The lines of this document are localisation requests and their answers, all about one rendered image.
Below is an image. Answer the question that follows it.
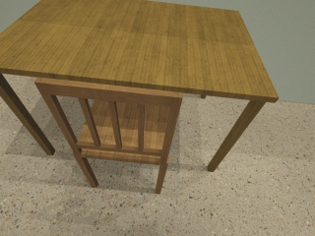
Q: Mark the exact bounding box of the table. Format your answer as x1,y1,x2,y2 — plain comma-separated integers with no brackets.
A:
0,0,279,172

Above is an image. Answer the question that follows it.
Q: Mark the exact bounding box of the chair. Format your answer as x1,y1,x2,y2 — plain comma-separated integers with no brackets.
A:
34,77,183,194

